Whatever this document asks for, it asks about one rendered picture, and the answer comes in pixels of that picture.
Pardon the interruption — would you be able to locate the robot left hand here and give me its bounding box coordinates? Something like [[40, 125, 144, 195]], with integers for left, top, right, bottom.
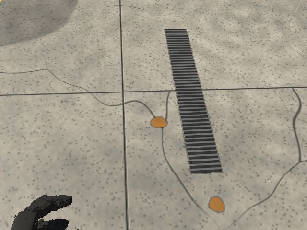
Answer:
[[11, 195, 80, 230]]

